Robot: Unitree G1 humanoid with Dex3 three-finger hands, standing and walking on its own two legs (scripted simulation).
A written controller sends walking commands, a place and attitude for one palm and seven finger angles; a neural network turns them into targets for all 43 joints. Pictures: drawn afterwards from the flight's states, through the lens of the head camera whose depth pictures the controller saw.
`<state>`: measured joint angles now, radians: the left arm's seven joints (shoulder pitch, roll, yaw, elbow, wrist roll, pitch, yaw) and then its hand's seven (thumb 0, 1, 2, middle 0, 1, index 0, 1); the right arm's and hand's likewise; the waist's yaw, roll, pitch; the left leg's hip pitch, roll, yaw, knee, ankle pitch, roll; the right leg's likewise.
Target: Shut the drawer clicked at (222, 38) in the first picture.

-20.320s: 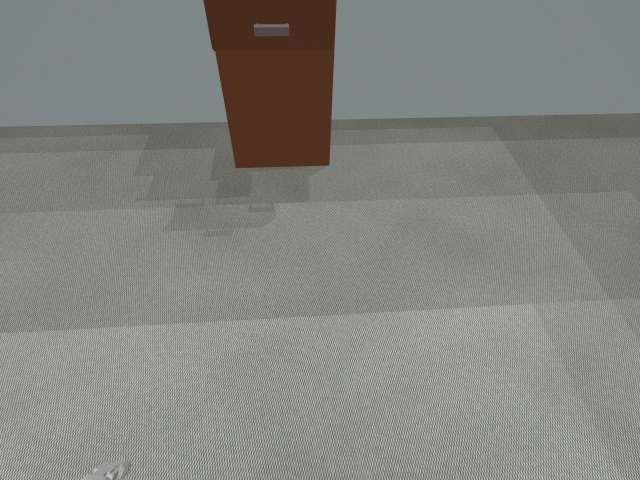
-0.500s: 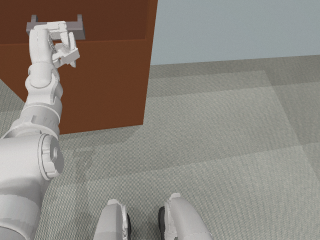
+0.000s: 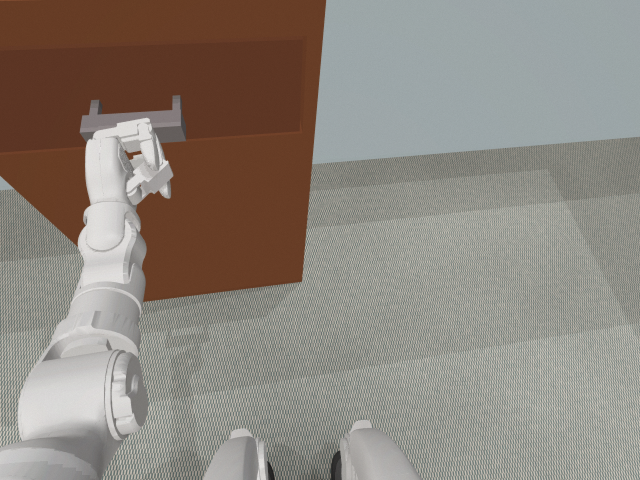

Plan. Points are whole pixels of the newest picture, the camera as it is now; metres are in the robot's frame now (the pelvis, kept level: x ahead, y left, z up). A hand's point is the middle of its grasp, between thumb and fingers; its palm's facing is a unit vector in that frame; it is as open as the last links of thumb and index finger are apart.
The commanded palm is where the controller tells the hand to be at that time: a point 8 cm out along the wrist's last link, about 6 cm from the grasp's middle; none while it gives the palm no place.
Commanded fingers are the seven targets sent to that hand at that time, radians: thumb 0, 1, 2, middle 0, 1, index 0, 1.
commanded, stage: draw the hand back to the body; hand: left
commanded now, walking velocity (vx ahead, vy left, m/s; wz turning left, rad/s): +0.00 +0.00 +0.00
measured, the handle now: (136, 116) +0.57 +0.21 +0.06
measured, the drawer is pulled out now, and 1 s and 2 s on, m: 0.00 0.00 0.00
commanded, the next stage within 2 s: step back with the hand held close in 1.30 s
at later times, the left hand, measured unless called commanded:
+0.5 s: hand (82, 246) +0.34 +0.19 +0.14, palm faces +0.12 -0.98 -0.13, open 3.2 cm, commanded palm +0.30 +0.24 +0.16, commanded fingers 0.00 0.90 0.90 -1.40 -1.60 -1.40 -1.60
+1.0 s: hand out of the picture +0.22 +0.24 +0.21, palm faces +0.38 -0.86 -0.35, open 3.2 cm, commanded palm +0.17 +0.27 +0.24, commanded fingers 0.00 0.90 0.90 -1.40 -1.60 -1.40 -1.60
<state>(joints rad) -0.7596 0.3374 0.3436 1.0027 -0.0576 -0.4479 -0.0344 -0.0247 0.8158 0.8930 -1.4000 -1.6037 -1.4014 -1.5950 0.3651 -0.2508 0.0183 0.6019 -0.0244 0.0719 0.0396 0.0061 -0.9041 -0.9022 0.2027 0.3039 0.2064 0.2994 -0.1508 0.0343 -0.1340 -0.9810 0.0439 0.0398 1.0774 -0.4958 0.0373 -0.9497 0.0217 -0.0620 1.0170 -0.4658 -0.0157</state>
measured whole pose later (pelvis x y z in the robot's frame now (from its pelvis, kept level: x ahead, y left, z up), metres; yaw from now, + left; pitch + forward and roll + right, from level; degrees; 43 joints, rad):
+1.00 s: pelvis +0.02 +0.00 +0.08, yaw +2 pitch -3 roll +0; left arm 0.41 0.32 0.21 -0.32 -0.07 -0.05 0.10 0.01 0.89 0.90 -1.40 -1.60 -1.40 -1.59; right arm 0.19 -0.23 0.04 0.59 0.01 -0.04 -0.06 0.01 -0.90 -0.90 0.20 0.30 0.21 0.30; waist 0.05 0.07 0.00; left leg -0.10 -0.01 0.04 0.42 -0.27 0.03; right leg -0.08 0.00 -0.05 0.40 -0.26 -0.01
